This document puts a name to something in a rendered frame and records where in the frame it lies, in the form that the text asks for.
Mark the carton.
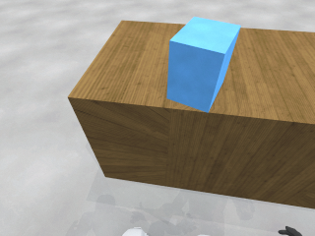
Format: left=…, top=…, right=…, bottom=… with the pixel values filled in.
left=166, top=17, right=241, bottom=113

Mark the pedestal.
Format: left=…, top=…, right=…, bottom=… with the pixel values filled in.
left=68, top=20, right=315, bottom=209

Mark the robot right hand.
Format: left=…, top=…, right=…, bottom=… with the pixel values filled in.
left=278, top=226, right=302, bottom=236

